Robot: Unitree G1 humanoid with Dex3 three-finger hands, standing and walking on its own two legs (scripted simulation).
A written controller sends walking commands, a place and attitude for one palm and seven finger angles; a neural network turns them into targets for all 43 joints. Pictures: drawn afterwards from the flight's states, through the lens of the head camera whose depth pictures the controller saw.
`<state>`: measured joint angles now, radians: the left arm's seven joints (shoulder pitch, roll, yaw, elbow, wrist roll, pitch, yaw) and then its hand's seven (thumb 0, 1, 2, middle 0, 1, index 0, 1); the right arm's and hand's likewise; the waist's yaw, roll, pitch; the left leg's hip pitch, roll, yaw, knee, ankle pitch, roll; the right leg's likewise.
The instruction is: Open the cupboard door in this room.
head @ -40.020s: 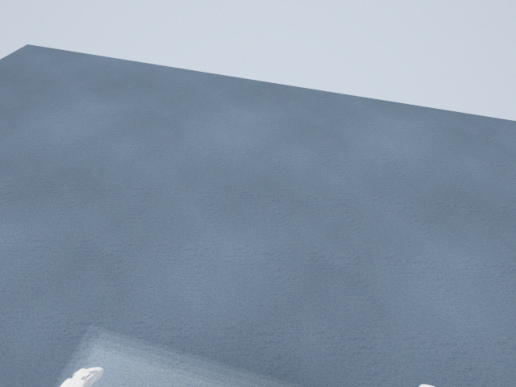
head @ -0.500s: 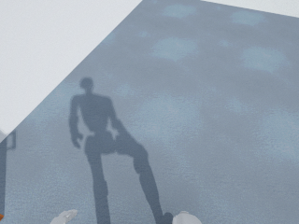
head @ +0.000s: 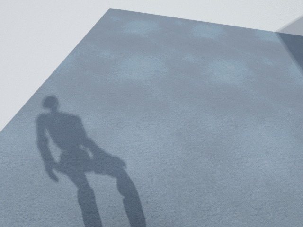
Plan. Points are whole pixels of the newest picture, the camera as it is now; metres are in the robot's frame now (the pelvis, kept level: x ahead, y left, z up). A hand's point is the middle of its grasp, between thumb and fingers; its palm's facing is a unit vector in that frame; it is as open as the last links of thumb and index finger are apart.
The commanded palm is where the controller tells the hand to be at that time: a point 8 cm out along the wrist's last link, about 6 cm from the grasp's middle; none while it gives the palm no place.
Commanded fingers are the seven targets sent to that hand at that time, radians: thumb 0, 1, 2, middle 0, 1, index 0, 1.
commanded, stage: walk to a spot facing it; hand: left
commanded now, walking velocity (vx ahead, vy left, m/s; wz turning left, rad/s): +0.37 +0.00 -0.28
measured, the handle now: out of the picture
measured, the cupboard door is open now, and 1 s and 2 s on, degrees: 44 44 44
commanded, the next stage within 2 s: turn to face it in 0.24 s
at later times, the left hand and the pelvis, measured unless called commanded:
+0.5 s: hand (110, 200) +0.24 +0.13 -0.19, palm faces +0.03 -0.99 -0.14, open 7.3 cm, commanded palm none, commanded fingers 0.00 0.90 0.90 -0.20 -0.30 -0.20 -0.30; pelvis +0.22 -0.04 -0.01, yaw -1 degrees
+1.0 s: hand (116, 175) +0.31 +0.12 -0.16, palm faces +0.32 -0.92 -0.23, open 7.4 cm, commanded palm none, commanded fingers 0.00 0.90 0.90 -0.20 -0.30 -0.20 -0.30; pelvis +0.30 -0.09 +0.00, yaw +18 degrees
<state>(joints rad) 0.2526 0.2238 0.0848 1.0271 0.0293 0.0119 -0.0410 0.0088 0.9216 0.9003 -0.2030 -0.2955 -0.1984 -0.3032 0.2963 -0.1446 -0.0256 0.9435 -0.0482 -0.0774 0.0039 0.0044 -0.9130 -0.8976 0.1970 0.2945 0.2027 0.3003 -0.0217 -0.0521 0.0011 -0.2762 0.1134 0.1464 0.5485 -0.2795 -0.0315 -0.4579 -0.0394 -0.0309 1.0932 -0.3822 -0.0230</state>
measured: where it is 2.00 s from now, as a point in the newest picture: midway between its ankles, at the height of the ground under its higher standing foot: (168, 210)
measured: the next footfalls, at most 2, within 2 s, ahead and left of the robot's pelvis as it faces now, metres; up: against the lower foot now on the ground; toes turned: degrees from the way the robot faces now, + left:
right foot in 0.18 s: +0.20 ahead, -0.15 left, +0.00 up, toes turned -10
left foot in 0.50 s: +0.34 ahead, +0.07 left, +0.00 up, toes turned +7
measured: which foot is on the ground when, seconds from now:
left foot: down 0.00-0.18, up 0.20-0.48, down 0.50-0.78, up 0.80-1.00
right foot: up 0.00-0.16, down 0.18-0.50, up 0.52-0.78, down 0.80-1.00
